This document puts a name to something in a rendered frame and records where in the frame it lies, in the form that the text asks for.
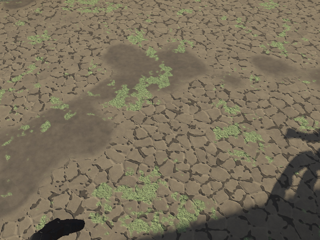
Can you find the robot left hand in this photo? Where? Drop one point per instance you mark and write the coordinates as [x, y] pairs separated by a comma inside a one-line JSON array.
[[57, 228]]

